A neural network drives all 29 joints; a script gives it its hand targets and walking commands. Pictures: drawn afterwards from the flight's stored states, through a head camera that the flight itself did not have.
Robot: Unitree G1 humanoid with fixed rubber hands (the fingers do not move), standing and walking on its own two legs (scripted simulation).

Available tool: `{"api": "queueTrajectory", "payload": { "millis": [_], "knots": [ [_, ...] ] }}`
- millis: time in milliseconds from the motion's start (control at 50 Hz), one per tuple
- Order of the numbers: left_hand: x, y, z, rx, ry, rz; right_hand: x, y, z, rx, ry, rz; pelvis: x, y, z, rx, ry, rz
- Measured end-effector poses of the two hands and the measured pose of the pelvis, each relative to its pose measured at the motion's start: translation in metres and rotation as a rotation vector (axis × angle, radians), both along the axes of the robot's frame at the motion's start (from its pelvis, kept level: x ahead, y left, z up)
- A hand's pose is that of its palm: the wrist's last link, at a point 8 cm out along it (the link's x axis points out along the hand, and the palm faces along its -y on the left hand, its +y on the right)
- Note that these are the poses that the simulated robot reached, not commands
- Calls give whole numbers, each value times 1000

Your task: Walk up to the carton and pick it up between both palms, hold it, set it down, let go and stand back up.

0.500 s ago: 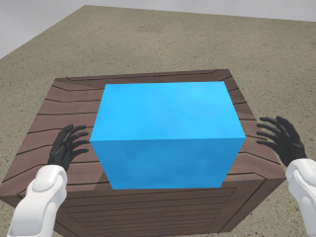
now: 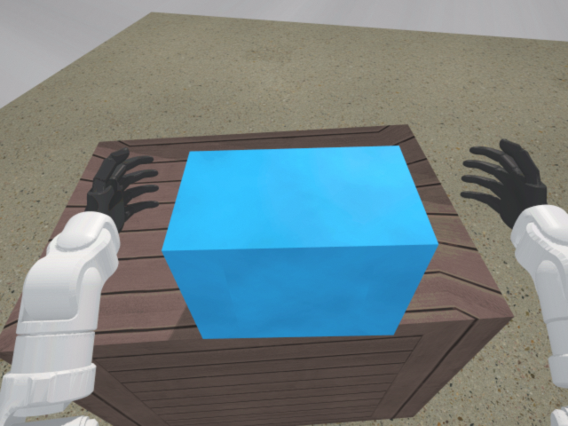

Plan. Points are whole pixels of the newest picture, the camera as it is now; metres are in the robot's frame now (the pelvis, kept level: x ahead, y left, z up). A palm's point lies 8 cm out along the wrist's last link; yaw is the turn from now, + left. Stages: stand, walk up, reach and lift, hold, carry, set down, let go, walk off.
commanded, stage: reach and lift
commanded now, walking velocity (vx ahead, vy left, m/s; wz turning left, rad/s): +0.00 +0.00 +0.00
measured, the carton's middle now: (296, 247) +0.38 +0.01 +0.03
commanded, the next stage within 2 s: none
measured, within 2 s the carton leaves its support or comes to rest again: neither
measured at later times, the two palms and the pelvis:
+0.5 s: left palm (119, 192) +0.38 +0.24 +0.16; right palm (510, 183) +0.38 -0.27 +0.16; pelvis +0.00 +0.00 +0.00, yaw +0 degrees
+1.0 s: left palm (142, 225) +0.39 +0.24 +0.09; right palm (496, 243) +0.35 -0.28 +0.07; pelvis +0.00 +0.00 +0.00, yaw +0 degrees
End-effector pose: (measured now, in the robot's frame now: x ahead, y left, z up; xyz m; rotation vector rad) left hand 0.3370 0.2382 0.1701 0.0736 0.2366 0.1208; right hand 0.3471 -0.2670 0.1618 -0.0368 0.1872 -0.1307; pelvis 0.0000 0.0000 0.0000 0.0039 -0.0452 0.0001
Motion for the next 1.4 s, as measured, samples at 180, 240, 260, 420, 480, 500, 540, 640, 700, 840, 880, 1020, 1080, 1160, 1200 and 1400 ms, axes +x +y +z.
{"api": "queueTrajectory", "payload": {
  "millis": [180, 240, 260, 420, 480, 500, 540, 640, 700, 840, 880, 1020, 1080, 1160, 1200, 1400],
  "knots": [
    [24, -1, 10, -31, 17, 11, 24, -5, 18, 8, 11, -19, -1, 0, 0, 0, -1, 0],
    [28, -3, 15, -32, 10, 7, 30, -3, 20, 14, 19, -14, -1, 0, 0, 0, 2, 0],
    [30, -3, 16, -32, 12, 5, 31, -2, 20, 16, 24, -12, -1, 0, 0, 0, 3, 0],
    [38, -1, 4, -43, 63, 19, 37, 1, 12, 10, 66, -5, 0, 0, 0, 0, 6, 0],
    [39, 1, -4, -45, 75, 26, 36, -2, 5, 12, 78, -14, -1, 0, 0, 0, 8, 0],
    [40, 1, -6, -45, 78, 27, 35, -3, 2, 13, 84, -17, -1, 0, 0, 0, 8, 0],
    [40, 1, -8, -43, 77, 27, 33, -5, -6, 11, 98, -21, -1, 0, 0, 0, 9, 0],
    [42, 3, -9, -41, 45, 27, 22, -8, -28, -9, 127, -23, -1, 0, 0, 0, 8, 0],
    [43, 4, -19, -43, 56, 25, 14, -11, -44, -20, 155, -27, -1, 0, 0, 0, 8, 0],
    [44, 1, -50, -5, 90, 5, 0, -16, -71, -43, 164, -25, -3, -1, 0, 1, 29, 0],
    [46, -2, -54, 10, 72, -9, 0, -17, -76, -48, 162, -17, -3, -1, 0, 1, 40, 0],
    [49, -2, -86, 32, 102, -14, 10, -10, -91, -73, 163, 20, 0, -1, 0, 1, 96, 0],
    [54, -5, -95, 30, 101, -21, 16, -5, -95, -81, 152, 38, 2, -1, 0, 1, 120, 0],
    [61, -12, -96, 22, 77, -39, 24, 1, -96, -87, 132, 58, 6, -1, -1, 1, 145, 0],
    [63, -16, -94, 18, 65, -47, 26, 3, -97, -91, 127, 65, 7, -1, -1, 1, 153, 0],
    [62, -21, -84, -3, 26, -55, 20, 7, -99, -83, 129, 79, 6, -1, -1, 1, 152, 0]
  ]
}}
